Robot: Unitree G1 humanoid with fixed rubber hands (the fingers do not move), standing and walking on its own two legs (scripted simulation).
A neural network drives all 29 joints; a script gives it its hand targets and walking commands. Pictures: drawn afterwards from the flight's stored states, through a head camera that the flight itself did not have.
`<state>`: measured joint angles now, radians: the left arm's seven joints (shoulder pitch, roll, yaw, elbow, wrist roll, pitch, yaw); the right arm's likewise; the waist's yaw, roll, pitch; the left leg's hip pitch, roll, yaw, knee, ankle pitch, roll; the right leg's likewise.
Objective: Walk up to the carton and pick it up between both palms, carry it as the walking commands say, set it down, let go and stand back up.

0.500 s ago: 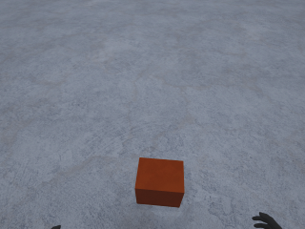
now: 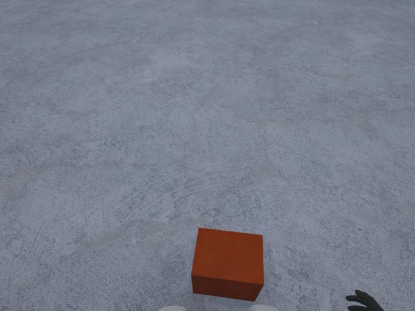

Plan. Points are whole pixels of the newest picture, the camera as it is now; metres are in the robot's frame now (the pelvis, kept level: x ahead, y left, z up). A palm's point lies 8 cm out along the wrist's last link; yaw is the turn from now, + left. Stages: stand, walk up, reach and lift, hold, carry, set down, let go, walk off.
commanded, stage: walk up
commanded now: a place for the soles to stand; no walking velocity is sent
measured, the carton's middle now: (226, 264) +0.43 -0.06 -0.62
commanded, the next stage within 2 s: none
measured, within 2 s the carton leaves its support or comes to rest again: neither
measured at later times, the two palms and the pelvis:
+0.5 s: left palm (76, 276) +0.19 +0.29 -0.06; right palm out of the picture +0.11 -0.30 -0.07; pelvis +0.04 +0.00 +0.02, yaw -2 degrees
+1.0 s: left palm (72, 291) +0.16 +0.28 -0.06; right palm out of the picture +0.12 -0.30 -0.06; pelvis +0.03 -0.01 +0.02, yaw -2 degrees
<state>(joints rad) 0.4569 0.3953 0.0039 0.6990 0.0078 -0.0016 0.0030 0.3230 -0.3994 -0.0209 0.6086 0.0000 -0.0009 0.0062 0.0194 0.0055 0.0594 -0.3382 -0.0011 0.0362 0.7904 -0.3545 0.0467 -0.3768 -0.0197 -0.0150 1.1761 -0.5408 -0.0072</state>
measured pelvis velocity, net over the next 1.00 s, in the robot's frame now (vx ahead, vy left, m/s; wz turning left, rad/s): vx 0.03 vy -0.01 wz -0.04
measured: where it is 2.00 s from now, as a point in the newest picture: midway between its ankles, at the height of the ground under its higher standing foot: outside the picture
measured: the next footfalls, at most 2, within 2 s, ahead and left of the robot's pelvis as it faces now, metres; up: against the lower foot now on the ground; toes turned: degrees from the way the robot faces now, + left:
right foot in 0.12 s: +0.11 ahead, -0.13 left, +0.00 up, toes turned -3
